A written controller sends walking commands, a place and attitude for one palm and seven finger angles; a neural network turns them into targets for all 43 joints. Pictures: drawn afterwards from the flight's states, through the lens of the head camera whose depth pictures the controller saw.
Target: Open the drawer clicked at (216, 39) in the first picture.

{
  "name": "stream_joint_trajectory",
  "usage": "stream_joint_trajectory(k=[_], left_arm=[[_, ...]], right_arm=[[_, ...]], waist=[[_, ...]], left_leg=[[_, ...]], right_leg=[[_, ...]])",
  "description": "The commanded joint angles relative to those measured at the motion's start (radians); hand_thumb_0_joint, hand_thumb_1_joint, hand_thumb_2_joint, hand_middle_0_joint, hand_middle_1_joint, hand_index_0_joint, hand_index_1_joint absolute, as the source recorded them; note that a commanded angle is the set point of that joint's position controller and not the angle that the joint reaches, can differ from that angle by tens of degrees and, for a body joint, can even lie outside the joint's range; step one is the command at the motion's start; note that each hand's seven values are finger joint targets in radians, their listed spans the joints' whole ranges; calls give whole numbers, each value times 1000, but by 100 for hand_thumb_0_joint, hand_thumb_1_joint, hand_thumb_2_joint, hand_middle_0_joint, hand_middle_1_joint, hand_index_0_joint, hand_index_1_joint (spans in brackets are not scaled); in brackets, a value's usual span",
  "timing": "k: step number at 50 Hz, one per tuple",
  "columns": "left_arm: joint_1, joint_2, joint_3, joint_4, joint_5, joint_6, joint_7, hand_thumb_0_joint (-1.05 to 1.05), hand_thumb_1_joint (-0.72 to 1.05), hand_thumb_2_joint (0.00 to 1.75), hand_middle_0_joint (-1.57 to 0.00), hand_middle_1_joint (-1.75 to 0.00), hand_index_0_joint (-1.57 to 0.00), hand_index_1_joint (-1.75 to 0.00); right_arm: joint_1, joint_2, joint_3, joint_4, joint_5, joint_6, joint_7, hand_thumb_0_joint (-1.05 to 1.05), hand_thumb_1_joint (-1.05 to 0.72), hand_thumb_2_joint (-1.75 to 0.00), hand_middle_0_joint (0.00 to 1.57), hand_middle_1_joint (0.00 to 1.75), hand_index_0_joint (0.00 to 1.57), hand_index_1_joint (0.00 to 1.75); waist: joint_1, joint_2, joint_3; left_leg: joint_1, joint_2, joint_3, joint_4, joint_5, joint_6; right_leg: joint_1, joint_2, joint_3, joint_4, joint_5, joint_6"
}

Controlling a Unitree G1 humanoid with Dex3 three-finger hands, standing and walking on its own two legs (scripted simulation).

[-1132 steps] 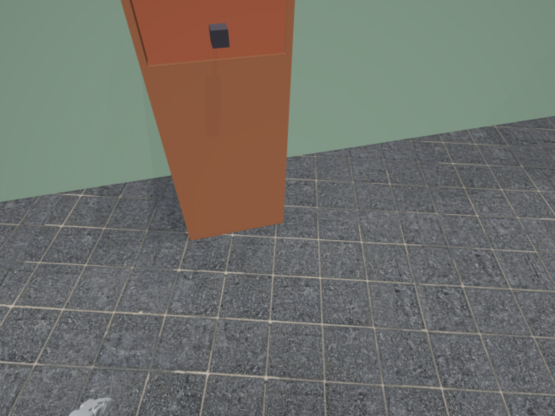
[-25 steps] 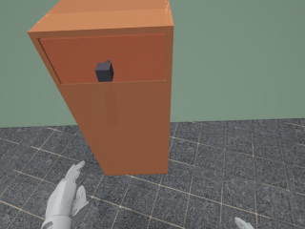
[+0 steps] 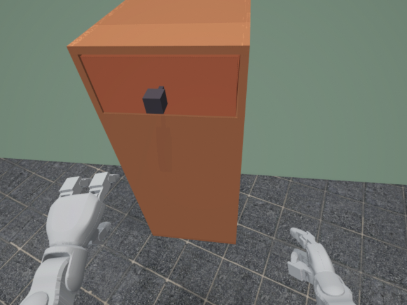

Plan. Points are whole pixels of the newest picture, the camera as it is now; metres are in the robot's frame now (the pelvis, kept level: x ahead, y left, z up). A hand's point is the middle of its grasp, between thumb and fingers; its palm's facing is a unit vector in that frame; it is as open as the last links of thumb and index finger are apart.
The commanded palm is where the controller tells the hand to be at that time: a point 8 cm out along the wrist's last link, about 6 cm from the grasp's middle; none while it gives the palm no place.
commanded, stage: raise the hand with hooked fingers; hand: left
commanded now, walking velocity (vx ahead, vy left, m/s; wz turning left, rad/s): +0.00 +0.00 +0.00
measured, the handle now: (157, 96) +0.54 +0.21 +0.14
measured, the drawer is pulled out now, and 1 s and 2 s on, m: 0.00 0.00 0.00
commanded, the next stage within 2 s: move the hooked fingers above the handle in 1.34 s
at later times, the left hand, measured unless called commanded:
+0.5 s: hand (88, 162) +0.29 +0.26 +0.16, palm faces +0.15 -0.09 -0.98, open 13.1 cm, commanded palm +0.26 +0.25 +0.23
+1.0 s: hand (58, 131) +0.30 +0.29 +0.23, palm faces +0.09 -0.05 -0.99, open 13.9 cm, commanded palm +0.26 +0.29 +0.30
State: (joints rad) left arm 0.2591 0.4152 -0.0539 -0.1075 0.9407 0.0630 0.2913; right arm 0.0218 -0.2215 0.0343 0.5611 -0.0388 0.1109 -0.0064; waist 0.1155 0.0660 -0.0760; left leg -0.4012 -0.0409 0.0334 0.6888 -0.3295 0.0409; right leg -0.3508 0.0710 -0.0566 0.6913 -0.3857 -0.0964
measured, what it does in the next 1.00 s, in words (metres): shifts its weight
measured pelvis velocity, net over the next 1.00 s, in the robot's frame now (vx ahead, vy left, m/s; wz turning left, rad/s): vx -0.02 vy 0.05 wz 0.00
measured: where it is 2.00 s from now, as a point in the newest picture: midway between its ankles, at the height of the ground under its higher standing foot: outside the picture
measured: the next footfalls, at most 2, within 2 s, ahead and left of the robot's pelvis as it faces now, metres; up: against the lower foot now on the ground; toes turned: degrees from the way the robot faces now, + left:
none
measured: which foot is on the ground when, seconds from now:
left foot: down 0.00-1.00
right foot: down 0.00-1.00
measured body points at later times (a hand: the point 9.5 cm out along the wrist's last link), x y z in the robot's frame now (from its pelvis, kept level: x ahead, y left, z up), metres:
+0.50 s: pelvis +0.01 +0.01 +0.02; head +0.01 -0.03 +0.47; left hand +0.28 +0.26 +0.22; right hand +0.23 -0.21 -0.08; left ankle +0.02 +0.10 -0.72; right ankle -0.01 -0.06 -0.72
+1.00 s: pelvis -0.02 +0.05 +0.02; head -0.03 +0.00 +0.47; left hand +0.29 +0.29 +0.28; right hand +0.19 -0.16 -0.08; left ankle +0.02 +0.10 -0.72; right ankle -0.01 -0.06 -0.72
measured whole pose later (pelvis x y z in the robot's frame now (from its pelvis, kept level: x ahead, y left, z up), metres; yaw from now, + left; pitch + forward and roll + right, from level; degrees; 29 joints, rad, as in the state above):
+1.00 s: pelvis -0.02 +0.05 +0.02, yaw +0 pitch -3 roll +0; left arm -0.34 0.64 -0.03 -0.08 0.79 0.19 -0.29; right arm 0.08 -0.27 0.06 0.61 0.05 0.16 0.02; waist 0.09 0.11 0.01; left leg -0.21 -0.09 0.05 0.41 -0.16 0.10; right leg -0.18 0.02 -0.03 0.46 -0.24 -0.03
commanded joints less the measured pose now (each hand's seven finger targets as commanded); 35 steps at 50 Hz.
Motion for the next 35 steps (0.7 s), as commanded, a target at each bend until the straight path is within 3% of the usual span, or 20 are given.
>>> stream_joint_trajectory(k=[1, 3, 5, 8, 10, 14, 17, 23, 24, 28, 31, 35], left_arm=[[-47, 203, 114, -201, -17, 59, -73, 0, 6, 54, -26, -84, -26, -84], [-11, 269, 185, -226, -17, 65, -99, 0, 1, 52, -26, -87, -26, -87], [-60, 271, 188, -288, -23, 55, -113, 0, -3, 50, -27, -90, -27, -90], [-115, 312, 238, -405, -40, 42, -105, 0, -10, 47, -27, -94, -27, -94], [-137, 290, 227, -422, -57, 35, -101, 0, -15, 45, -27, -98, -27, -98], [-197, 270, 199, -340, -84, 55, -136, 0, -24, 41, -28, -103, -28, -103], [-321, 313, 193, -308, -91, 88, -185, 0, -31, 38, -29, -108, -29, -108], [-526, 388, 202, -350, -105, 102, -274, 0, -45, 32, -30, -117, -30, -117], [-541, 380, 188, -327, -108, 100, -285, 0, -48, 31, -30, -118, -30, -118], [-634, 442, 242, -281, -109, 111, -322, 0, -50, 30, -30, -120, -30, -120], [-733, 437, 218, -192, -117, 139, -353, 0, -50, 30, -30, -120, -30, -120], [-852, 441, 184, -143, -126, 175, -417, 0, -50, 30, -30, -120, -30, -120]], right_arm=[[-114, -114, -25, -155, 15, -5, -13, 0, -90, -90, 20, 30, 20, 30], [-132, -116, -14, -166, 19, -4, -9, 0, -90, -90, 20, 30, 20, 30], [-125, -113, -12, -159, 18, 2, -7, 0, -90, -90, 20, 30, 20, 30], [-133, -125, -25, -168, 19, 1, -8, 0, -90, -90, 20, 30, 20, 30], [-119, -124, -33, -149, 20, 1, -7, 0, -90, -90, 20, 30, 20, 30], [-106, -129, -46, -118, 37, 6, -5, 0, -90, -90, 20, 30, 20, 30], [-116, -140, -50, -114, 52, 23, -13, 0, -90, -90, 20, 30, 20, 30], [-169, -136, -41, -123, 66, 18, -20, 0, -90, -90, 20, 30, 20, 30], [-152, -132, -36, -110, 61, 18, -20, 0, -90, -90, 20, 30, 20, 30], [-167, -137, -28, -105, 69, 20, -14, 0, -90, -90, 20, 30, 20, 30], [-155, -141, -20, -94, 73, 24, -7, 0, -90, -90, 20, 30, 20, 30], [-155, -147, -15, -102, 82, 22, -2, 0, -90, -90, 20, 30, 20, 30]], waist=[[-16, -142, -127], [6, -126, -146], [2, -108, -168], [6, -33, -238], [-3, -17, -242], [-29, -94, -149], [-33, -114, -146], [-22, 4, -198], [-25, 0, -197], [-18, -1, -153], [-27, -29, -105], [-28, -33, -133]], left_leg=[[68, -22, -58, -136, 256, 12], [78, -18, -50, -152, 305, 8], [97, -20, -49, -165, 343, 9], [158, -21, -50, -165, 401, 9], [182, -23, -53, -170, 427, 10], [177, -22, -50, -192, 384, 12], [188, -21, -43, -216, 365, 15], [274, -15, -57, -235, 406, 15], [270, -15, -59, -247, 404, 13], [276, -1, -64, -273, 408, 5], [256, 6, -66, -301, 368, -3], [276, 9, -69, -313, 353, -6]], right_leg=[[181, -78, 230, -179, 493, 76], [252, -82, 235, -163, 627, 82], [289, -93, 225, -159, 717, 88], [324, -97, 233, -165, 810, 89], [314, -102, 212, -169, 823, 91], [261, -96, 182, -208, 716, 95], [264, -92, 160, -227, 622, 94], [280, -76, 147, -253, 523, 73], [286, -81, 129, -257, 496, 74], [270, -64, 125, -283, 438, 60], [249, -68, 98, -301, 366, 61], [253, -70, 86, -304, 330, 59]])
